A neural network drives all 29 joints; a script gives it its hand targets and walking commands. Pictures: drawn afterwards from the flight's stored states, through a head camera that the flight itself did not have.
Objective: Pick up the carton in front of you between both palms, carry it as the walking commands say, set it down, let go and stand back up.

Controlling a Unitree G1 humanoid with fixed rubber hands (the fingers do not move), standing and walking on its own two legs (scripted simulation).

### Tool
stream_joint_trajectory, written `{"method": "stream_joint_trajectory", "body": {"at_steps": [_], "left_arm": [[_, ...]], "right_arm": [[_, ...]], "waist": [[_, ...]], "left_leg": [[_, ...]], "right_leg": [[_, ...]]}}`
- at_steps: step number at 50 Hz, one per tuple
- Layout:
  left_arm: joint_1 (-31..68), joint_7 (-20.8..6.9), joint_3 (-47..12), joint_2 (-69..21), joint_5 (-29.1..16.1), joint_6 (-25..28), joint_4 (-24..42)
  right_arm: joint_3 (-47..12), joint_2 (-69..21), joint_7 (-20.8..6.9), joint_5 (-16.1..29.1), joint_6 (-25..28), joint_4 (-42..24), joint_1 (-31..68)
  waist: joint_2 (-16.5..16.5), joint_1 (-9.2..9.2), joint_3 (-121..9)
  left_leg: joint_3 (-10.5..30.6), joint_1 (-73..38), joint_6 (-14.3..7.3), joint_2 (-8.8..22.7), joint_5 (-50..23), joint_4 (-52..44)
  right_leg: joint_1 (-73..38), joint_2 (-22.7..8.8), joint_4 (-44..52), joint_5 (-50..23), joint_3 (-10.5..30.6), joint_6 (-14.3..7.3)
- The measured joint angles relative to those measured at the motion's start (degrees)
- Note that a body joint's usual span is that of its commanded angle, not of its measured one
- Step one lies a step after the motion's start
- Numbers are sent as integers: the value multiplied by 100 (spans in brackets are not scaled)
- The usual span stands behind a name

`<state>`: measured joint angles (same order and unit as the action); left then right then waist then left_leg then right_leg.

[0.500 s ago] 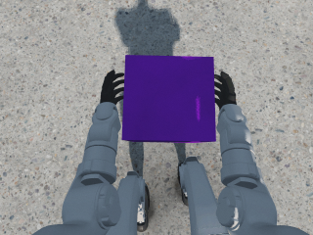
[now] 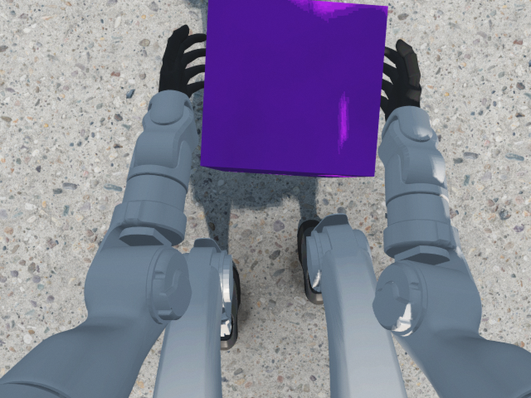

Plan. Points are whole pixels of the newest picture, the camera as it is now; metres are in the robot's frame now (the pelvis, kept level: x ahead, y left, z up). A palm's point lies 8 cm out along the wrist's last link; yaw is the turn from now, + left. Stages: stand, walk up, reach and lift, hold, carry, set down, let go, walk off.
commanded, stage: set down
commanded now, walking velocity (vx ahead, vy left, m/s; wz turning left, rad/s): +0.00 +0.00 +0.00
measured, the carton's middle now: (284, 109) +0.49 -0.09 -0.19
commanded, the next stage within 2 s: none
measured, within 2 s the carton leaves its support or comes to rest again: rests again in 1.54 s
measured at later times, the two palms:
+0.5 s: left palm (215, 99) +0.54 +0.03 -0.25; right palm (389, 106) +0.47 -0.27 -0.23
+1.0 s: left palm (210, 110) +0.53 +0.04 -0.28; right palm (380, 108) +0.48 -0.26 -0.25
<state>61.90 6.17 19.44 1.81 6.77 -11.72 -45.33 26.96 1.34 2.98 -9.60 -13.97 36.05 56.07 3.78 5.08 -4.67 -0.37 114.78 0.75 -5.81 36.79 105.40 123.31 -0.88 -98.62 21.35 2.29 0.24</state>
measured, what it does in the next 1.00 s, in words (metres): lowers itself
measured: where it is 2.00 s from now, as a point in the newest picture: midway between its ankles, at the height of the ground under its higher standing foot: (270, 298)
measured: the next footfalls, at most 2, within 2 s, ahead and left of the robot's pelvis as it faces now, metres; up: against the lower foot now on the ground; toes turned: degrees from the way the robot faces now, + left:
none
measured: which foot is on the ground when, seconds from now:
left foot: down 0.00-1.00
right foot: down 0.00-1.00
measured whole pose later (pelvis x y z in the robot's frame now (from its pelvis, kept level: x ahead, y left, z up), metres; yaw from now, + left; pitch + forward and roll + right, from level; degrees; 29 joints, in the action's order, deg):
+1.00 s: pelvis -0.02 +0.01 -0.10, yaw +0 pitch +43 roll -1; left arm 81.1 7.7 8.9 10.2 4.0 -11.3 -59.5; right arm 26.1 15.4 -1.0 -2.4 -10.5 58.8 77.9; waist 0.9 9.4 12.7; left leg -0.2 130.1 0.3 -8.4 38.0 125.5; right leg 137.0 -2.4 -115.8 21.4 1.8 1.6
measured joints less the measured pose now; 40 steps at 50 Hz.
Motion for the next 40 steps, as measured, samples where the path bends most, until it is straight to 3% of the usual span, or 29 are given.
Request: {"method": "stream_joint_trajectory", "body": {"at_steps": [14,21,29,40], "left_arm": [[1250,81,-310,526,-158,-37,-708],[1557,251,-713,717,-310,33,-959],[1622,408,-1014,708,-369,-21,-932],[1737,275,-996,838,-370,-1,-1273]], "right_arm": [[92,344,108,100,-37,399,986],[-130,842,50,479,-5,1080,1615],[-279,1140,-102,932,102,1350,1694],[-144,1176,-297,684,214,1906,1943]], "waist": [[71,154,874],[-82,379,1256],[-278,420,1440],[-196,464,1435]], "left_leg": [[-2,963,15,-103,54,1041],[-32,1248,-39,-83,168,1505],[-56,1345,-75,-78,299,1823],[-44,1512,-74,-205,193,1941]], "right_leg": [[920,-65,-907,-37,-22,25],[1205,-24,-1279,-8,-13,95],[1324,0,-1565,69,1,145],[1399,-102,-1681,56,10,162]]}}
